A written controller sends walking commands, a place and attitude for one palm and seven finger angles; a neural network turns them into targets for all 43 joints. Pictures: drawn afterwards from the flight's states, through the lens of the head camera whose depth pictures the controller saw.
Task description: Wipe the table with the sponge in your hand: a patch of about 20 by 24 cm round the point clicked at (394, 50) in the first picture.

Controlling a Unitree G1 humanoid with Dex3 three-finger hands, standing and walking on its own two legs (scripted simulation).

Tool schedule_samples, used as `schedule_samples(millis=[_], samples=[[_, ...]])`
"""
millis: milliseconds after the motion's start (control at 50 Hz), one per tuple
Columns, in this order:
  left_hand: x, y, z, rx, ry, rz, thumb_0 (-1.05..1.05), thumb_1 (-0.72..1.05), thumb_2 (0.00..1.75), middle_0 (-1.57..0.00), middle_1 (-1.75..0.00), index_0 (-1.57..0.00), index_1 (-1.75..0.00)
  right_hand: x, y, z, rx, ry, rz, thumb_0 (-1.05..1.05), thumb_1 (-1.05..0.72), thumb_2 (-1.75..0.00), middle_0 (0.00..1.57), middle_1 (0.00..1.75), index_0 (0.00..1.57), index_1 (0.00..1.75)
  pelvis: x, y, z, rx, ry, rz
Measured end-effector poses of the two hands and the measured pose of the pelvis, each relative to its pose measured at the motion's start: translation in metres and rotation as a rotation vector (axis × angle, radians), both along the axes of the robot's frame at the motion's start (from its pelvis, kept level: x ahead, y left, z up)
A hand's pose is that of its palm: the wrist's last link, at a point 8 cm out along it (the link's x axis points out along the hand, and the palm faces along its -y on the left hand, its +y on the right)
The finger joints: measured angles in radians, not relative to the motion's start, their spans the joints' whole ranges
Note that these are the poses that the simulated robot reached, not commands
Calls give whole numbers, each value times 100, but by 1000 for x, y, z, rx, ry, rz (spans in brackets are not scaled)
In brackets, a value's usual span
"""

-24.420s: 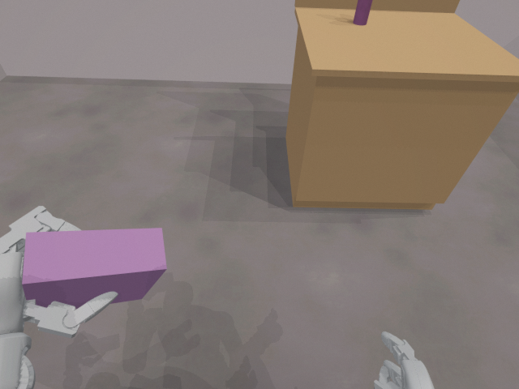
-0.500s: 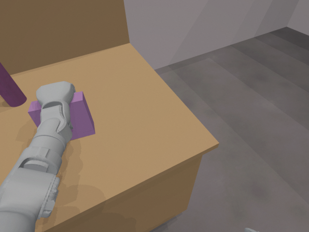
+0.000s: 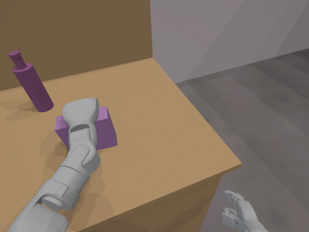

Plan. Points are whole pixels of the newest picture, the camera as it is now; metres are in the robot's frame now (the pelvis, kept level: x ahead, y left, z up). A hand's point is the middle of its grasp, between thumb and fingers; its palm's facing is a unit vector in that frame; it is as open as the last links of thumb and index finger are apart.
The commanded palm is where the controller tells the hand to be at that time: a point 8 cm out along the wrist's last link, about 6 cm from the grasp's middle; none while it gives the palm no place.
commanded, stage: wipe back along the third lane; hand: left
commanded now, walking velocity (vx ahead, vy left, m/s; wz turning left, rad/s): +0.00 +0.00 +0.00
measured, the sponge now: (91, 136) +0.36 +0.24 +0.06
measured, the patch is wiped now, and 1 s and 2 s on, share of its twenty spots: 1.00 1.00 1.00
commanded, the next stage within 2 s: slide back across to the middle lane in 0.98 s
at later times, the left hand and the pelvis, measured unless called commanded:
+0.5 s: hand (94, 138) +0.31 +0.20 +0.11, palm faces +0.12 -0.05 -0.99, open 9.6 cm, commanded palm +0.26 +0.18 +0.14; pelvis -0.01 -0.02 +0.00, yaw -1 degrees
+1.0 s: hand (99, 152) +0.27 +0.17 +0.11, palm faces +0.15 -0.09 -0.98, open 9.5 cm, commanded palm +0.21 +0.15 +0.14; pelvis -0.02 -0.05 +0.00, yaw -1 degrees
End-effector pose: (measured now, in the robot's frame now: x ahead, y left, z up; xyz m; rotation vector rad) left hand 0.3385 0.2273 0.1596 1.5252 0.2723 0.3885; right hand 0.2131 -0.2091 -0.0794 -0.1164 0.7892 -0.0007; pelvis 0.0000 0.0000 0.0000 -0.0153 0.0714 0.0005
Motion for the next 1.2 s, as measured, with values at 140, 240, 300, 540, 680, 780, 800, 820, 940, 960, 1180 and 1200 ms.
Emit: schedule_samples(millis=[140,240,300,540,680,780,800,820,940,960,1180,1200], samples=[[-11,-6,0,-14,-13,-2,2,-45,104,-72,-139,-77,-140,2,-6,0,-7,12,11,1,-91,-90,20,30,22,32,4,-2,-1,0,-19,-2],[-22,-13,1,-21,-18,-16,3,-45,103,-71,-139,-77,-140,3,-7,-1,15,0,14,1,-91,-90,20,30,21,32,3,-4,-2,1,-25,-8],[-29,-18,1,-28,-26,-19,3,-44,103,-71,-139,-77,-140,3,-8,-1,26,-4,16,1,-91,-90,20,30,21,31,2,-6,-2,3,-29,-10],[-57,-39,4,-45,-45,-18,4,-44,103,-71,-140,-76,-141,2,-11,-1,59,-29,40,2,-91,-90,20,30,19,30,-8,-20,-3,13,-55,-12],[-71,-49,3,-54,-49,-20,4,-44,103,-70,-140,-76,-141,2,-19,5,69,-73,40,2,-91,-90,20,30,20,30,-13,-30,-4,17,-69,-16],[-78,-54,3,-59,-51,-20,4,-44,103,-70,-140,-76,-141,4,-28,10,63,-102,32,2,-91,-90,20,30,20,30,-16,-36,-4,20,-77,-19],[-80,-54,2,-61,-51,-20,4,-44,103,-70,-140,-76,-141,4,-30,11,61,-107,30,2,-91,-90,20,30,20,30,-16,-37,-4,21,-78,-20],[-81,-55,2,-63,-53,-20,4,-44,103,-70,-140,-76,-141,4,-32,12,60,-111,28,2,-91,-90,20,30,20,30,-17,-38,-4,21,-79,-21],[-92,-60,3,-75,-70,-27,4,-43,103,-70,-140,-76,-141,4,-43,16,53,-135,16,2,-91,-90,20,30,20,30,-18,-44,-4,22,-86,-25],[-94,-60,3,-78,-72,-28,4,-43,103,-70,-140,-76,-141,4,-44,17,51,-138,14,2,-91,-90,20,30,20,30,-18,-44,-4,22,-88,-25],[-111,-63,4,-116,-101,-44,4,-43,103,-70,-141,-76,-141,1,-47,17,50,-141,9,2,-91,-90,20,30,20,30,-20,-47,-4,23,-98,-33],[-112,-62,5,-125,-104,-45,4,-43,103,-70,-141,-76,-141,0,-47,17,50,-141,8,2,-91,-90,20,30,20,30,-20,-47,-4,23,-99,-35]])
